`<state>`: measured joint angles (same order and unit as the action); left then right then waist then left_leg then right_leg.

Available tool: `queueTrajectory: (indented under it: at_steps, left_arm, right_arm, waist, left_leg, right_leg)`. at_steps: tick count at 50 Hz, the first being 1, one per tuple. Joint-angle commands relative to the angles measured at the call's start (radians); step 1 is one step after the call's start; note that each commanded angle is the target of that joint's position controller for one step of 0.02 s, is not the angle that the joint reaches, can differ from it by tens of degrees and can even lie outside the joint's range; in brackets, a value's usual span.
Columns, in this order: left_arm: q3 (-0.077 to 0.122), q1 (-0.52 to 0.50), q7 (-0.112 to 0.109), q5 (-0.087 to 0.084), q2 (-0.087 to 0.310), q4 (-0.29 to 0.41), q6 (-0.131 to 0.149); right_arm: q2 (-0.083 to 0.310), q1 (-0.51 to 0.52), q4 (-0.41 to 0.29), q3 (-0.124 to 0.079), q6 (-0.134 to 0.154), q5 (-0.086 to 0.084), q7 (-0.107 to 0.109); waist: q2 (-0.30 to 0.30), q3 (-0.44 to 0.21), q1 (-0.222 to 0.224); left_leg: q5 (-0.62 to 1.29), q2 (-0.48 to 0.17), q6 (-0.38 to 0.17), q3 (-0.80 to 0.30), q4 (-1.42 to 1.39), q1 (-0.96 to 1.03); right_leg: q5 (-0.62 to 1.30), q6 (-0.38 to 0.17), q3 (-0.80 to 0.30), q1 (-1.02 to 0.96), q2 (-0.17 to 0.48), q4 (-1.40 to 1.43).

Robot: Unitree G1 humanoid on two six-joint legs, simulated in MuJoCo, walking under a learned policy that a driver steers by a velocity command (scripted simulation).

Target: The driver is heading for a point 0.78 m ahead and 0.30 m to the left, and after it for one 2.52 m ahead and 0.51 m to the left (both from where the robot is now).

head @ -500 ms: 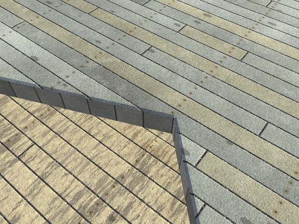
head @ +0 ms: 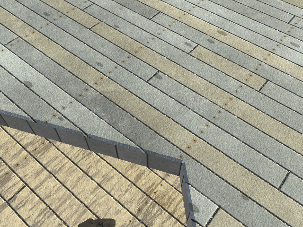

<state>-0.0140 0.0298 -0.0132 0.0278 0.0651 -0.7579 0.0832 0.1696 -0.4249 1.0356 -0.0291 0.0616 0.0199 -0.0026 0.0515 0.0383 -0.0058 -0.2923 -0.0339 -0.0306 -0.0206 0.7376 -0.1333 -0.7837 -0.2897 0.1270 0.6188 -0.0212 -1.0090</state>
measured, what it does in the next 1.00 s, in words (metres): goes down, turning left: right foot 0.14 m lower, then left foot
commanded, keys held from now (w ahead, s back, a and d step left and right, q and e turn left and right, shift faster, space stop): w+q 0.60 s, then q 0.22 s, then no key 0.18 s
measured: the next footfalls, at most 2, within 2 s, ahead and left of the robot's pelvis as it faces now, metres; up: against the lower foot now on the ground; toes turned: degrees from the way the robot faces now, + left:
right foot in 0.10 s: +0.07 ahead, -0.09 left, -0.14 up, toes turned +3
left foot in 0.38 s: +0.36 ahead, +0.21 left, -0.14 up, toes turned +17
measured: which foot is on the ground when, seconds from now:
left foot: up 0.00-0.36, down 0.38-1.00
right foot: down 0.00-0.00, up 0.02-0.08, down 0.10-0.40, up 0.42-1.00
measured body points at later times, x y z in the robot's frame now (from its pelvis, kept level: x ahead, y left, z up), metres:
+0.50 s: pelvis +0.25 +0.13 -0.05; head +0.30 +0.15 +0.40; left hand +0.21 +0.39 -0.18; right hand +0.47 -0.06 -0.17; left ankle +0.32 +0.20 -0.77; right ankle +0.15 -0.05 -0.65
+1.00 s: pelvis +0.46 +0.22 -0.03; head +0.49 +0.24 +0.42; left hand +0.51 +0.52 -0.14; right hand +0.56 -0.03 -0.16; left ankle +0.33 +0.20 -0.76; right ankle +0.60 +0.21 -0.74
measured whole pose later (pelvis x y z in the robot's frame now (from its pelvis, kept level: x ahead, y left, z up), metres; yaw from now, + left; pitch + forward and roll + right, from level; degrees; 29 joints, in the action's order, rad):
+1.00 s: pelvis +0.46 +0.22 -0.03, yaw +33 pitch +1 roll +0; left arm 0.01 0.05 -0.02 0.02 0.23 -0.76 0.03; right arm 0.24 -0.46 0.87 -0.06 0.01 0.02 0.05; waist -0.02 0.06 -0.09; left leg -0.35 0.22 -0.13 -0.23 0.44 -0.02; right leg -0.09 -0.03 0.01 0.52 -0.04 -0.65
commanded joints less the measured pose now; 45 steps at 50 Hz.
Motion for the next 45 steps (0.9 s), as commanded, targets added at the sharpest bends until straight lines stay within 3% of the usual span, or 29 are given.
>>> queueTrajectory:
  at_steps: [1,2,3,4,5,6,7,8,9,10,11,13,15,16,17,18,19,20,21,22,23,24,26,30,33,35,38,42,45]
  left_arm:
    - [0.109,0.453,-0.05,0.029,0.23,-0.172,0.009]
    - [0.099,0.495,-0.062,0.013,0.167,-0.223,0.0]
    - [0.079,0.441,-0.067,0.012,0.119,-0.229,-0.005]
    - [0.07,0.433,-0.057,0.032,0.104,-0.233,0.002]
    - [0.064,0.483,-0.037,0.019,0.106,-0.249,0.012]
    - [0.061,0.464,-0.009,0.006,0.135,-0.242,0.023]
    - [0.101,0.349,-0.003,0.011,0.256,-0.196,0.036]
    - [0.109,0.244,0.006,0.006,0.219,-0.166,0.05]
    - [0.093,0.247,0.005,0.004,0.177,-0.159,0.06]
    - [0.089,0.289,-0.004,0.007,0.188,-0.171,0.062]
    - [0.092,0.294,-0.013,0.007,0.206,-0.178,0.058]
    - [0.104,0.309,-0.004,-0.004,0.24,-0.174,0.046]
    - [0.112,0.379,0.001,-0.02,0.282,-0.188,0.045]
    - [0.113,0.391,-0.002,-0.023,0.296,-0.19,0.043]
    - [0.113,0.4,-0.006,-0.026,0.315,-0.191,0.038]
    - [0.116,0.402,-0.011,-0.026,0.331,-0.19,0.027]
    - [0.112,0.406,-0.016,-0.02,0.323,-0.18,0.02]
    - [0.102,0.426,-0.012,-0.006,0.269,-0.153,0.015]
    - [0.088,0.494,0.002,-0.045,0.213,-0.091,0.016]
    - [0.101,0.375,0.003,-0.03,0.277,-0.064,0.021]
    - [0.097,0.308,0.004,-0.034,0.267,-0.044,0.027]
    - [0.09,0.296,0.002,-0.022,0.251,-0.045,0.031]
    - [0.087,0.313,0.001,0.009,0.239,-0.042,0.0]
    - [0.082,0.258,0.007,0.021,0.234,-0.011,-0.044]
    - [0.083,0.15,0.009,0.019,0.25,0.022,-0.051]
    - [0.077,0.115,0.01,0.012,0.237,0.036,-0.054]
    - [0.07,0.058,0.005,0.005,0.236,0.054,-0.061]
    - [0.059,-0.025,0.0,0.005,0.254,0.084,-0.063]
    - [0.046,-0.04,-0.003,0.0,0.244,0.076,-0.062]
  right_arm:
    - [0.09,0.274,-0.153,-0.038,0.037,0.024,-0.041]
    - [0.102,0.431,-0.193,-0.044,0.038,0.013,-0.035]
    - [0.09,0.471,-0.209,-0.046,0.03,-0.003,-0.028]
    - [0.012,0.431,-0.22,-0.029,0.018,-0.024,-0.021]
    - [-0.071,0.322,-0.217,-0.008,0.005,-0.027,-0.007]
    - [-0.107,0.057,-0.177,-0.005,-0.008,-0.024,0.001]
    - [-0.073,-0.05,-0.185,0.002,-0.036,0.01,-0.002]
    - [0.037,0.108,-0.228,-0.009,-0.05,0.037,-0.009]
    - [0.108,0.272,-0.268,-0.032,-0.055,0.038,-0.014]
    - [0.13,0.345,-0.296,-0.038,-0.051,0.028,-0.026]
    - [0.128,0.387,-0.317,-0.032,-0.043,0.023,-0.042]
    - [0.09,0.416,-0.324,-0.014,-0.03,0.012,-0.076]
    - [0.081,0.431,-0.325,-0.015,-0.028,-0.002,-0.079]
    - [0.093,0.414,-0.322,-0.021,-0.026,0.008,-0.074]
    - [0.109,0.375,-0.314,-0.028,-0.019,0.022,-0.068]
    - [0.126,0.258,-0.28,-0.041,-0.011,0.028,-0.062]
    - [0.168,0.119,-0.234,-0.062,-0.005,0.038,-0.053]
    - [0.237,0.041,-0.22,-0.083,0.0,0.044,-0.04]
    - [0.34,0.038,-0.232,-0.105,-0.014,0.025,-0.039]
    - [0.32,0.057,-0.247,-0.109,-0.03,0.007,-0.034]
    - [0.275,0.123,-0.247,-0.095,-0.032,0.001,-0.026]
    - [0.225,0.162,-0.246,-0.081,-0.027,0.001,-0.023]
    - [0.179,0.195,-0.252,-0.067,-0.014,-0.008,-0.019]
    - [0.187,0.134,-0.241,-0.066,0.008,-0.019,-0.017]
    - [0.21,0.054,-0.229,-0.07,0.001,-0.021,-0.008]
    - [0.214,-0.006,-0.22,-0.072,-0.007,-0.022,0.001]
    - [0.205,-0.059,-0.218,-0.069,-0.021,-0.015,0.016]
    - [0.207,-0.119,-0.21,-0.069,-0.037,-0.007,0.036]
    - [0.177,-0.14,-0.197,-0.058,-0.045,0.002,0.051]
  waist:
    - [-0.076,-0.148,0.214]
    - [0.028,-0.078,0.256]
    - [0.062,-0.019,0.222]
    - [0.025,-0.034,0.17]
    - [-0.035,-0.051,0.097]
    - [-0.096,-0.072,-0.045]
    - [-0.358,-0.096,-0.105]
    - [-0.287,0.059,-0.076]
    - [-0.148,0.126,-0.031]
    - [-0.095,0.166,-0.012]
    - [-0.087,0.177,-0.012]
    - [-0.151,0.107,0.02]
    - [-0.186,0.05,0.049]
    - [-0.186,0.032,0.039]
    - [-0.19,-0.009,0.014]
    - [-0.201,-0.071,-0.042]
    - [-0.178,-0.144,-0.106]
    - [-0.051,-0.222,-0.116]
    - [0.237,-0.392,-0.06]
    - [0.056,-0.359,-0.087]
    - [0.015,-0.217,-0.064]
    - [-0.044,-0.129,-0.025]
    - [-0.037,-0.092,0.029]
    - [-0.026,-0.06,0.028]
    - [-0.035,-0.028,-0.007]
    - [0.0,-0.063,-0.028]
    - [0.025,-0.083,-0.048]
    - [0.001,-0.051,-0.071]
    - [0.027,-0.043,-0.085]
  left_leg:
    - [-0.155,-0.013,-0.002,-0.108,0.394,-0.489]
    - [-0.192,0.0,-0.031,-0.069,0.337,-0.455]
    - [-0.188,0.014,-0.061,-0.08,0.31,-0.433]
    - [-0.111,0.04,-0.074,-0.097,0.385,-0.513]
    - [-0.045,0.077,-0.065,-0.106,0.497,-0.555]
    - [-0.02,0.056,-0.051,-0.107,0.476,-0.501]
    - [-0.076,-0.016,-0.016,-0.093,0.523,-0.541]
    - [-0.08,-0.087,0.014,-0.124,0.581,-0.683]
    - [-0.095,-0.083,0.029,-0.149,0.567,-0.771]
    - [-0.051,-0.089,0.029,-0.145,0.456,-0.799]
    - [0.042,-0.096,0.019,-0.113,0.271,-0.702]
    - [0.233,-0.033,-0.011,0.082,0.023,-0.394]
    - [0.243,0.013,-0.044,0.136,-0.037,-0.297]
    - [0.199,0.044,-0.064,0.156,-0.07,-0.297]
    - [0.174,0.08,-0.087,0.172,-0.108,-0.249]
    - [0.187,0.115,-0.109,0.178,-0.154,-0.12]
    - [0.194,0.127,-0.132,0.149,-0.187,0.064]
    - [0.152,-0.044,-0.162,-0.084,-0.191,0.254]
    - [0.17,-0.303,-0.321,-0.634,-0.349,0.455]
    - [0.088,-0.268,-0.294,-0.638,-0.426,0.402]
    - [0.107,-0.242,-0.276,-0.506,-0.433,0.27]
    - [0.218,-0.202,-0.249,-0.434,-0.448,0.14]
    - [0.337,-0.131,-0.224,-0.336,-0.467,-0.004]
    - [0.414,-0.095,-0.225,-0.292,-0.518,-0.063]
    - [0.677,-0.08,-0.16,-0.266,-0.488,-0.009]
    - [0.862,-0.07,-0.113,-0.253,-0.43,0.061]
    - [0.949,-0.063,-0.085,-0.279,-0.372,0.144]
    - [1.008,-0.079,-0.088,-0.343,-0.325,0.257]
    - [1.105,-0.062,-0.056,-0.324,-0.283,0.276]
  right_leg:
    - [0.849,0.194,-0.314,-0.728,0.181,0.502]
    - [0.933,0.28,-0.177,-0.658,0.104,0.622]
    - [0.919,0.321,-0.153,-0.62,0.081,0.76]
    - [0.948,0.296,-0.192,-0.736,0.133,0.716]
    - [1.248,0.263,-0.263,-0.761,0.205,0.643]
    - [1.494,0.228,-0.295,-0.699,0.28,0.609]
    - [1.116,0.029,-0.575,-0.601,0.468,0.669]
    - [0.875,-0.034,-0.637,-0.485,0.525,0.761]
    - [0.813,-0.009,-0.542,-0.457,0.489,0.79]
    - [0.919,0.048,-0.411,-0.466,0.432,0.786]
    - [0.986,0.122,-0.253,-0.421,0.353,0.8]
    - [0.972,0.201,-0.062,-0.333,0.206,0.833]
    - [1.103,0.198,-0.025,-0.438,0.218,0.795]
    - [1.293,0.21,0.0,-0.523,0.229,0.713]
    - [1.437,0.224,0.025,-0.579,0.233,0.601]
    - [1.46,0.234,0.046,-0.579,0.235,0.442]
    - [1.354,0.251,0.062,-0.498,0.222,0.226]
    - [0.811,0.266,0.063,-0.287,0.168,-0.094]
    - [0.262,0.296,-0.015,-0.028,0.009,-0.47]
    - [0.358,0.27,-0.154,0.058,0.049,-0.505]
    - [0.447,0.257,-0.151,0.088,0.084,-0.466]
    - [0.494,0.252,-0.154,0.059,0.117,-0.379]
    - [0.492,0.257,-0.172,-0.03,0.145,-0.292]
    - [0.517,0.301,-0.158,-0.014,0.143,-0.152]
    - [0.607,0.33,-0.139,0.063,0.117,-0.026]
    - [0.646,0.333,-0.127,0.087,0.086,-0.014]
    - [0.648,0.327,-0.128,0.144,0.059,-0.029]
    - [0.611,0.312,-0.136,0.246,0.036,0.007]
    - [0.619,0.292,-0.112,0.184,0.004,0.101]
Velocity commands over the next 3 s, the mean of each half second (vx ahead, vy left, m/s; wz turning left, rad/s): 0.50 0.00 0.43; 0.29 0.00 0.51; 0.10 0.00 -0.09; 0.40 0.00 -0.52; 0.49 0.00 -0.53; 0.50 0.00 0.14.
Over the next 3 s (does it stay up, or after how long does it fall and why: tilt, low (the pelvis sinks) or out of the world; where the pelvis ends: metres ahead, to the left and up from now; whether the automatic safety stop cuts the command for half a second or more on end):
stays up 1.35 0.16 0.11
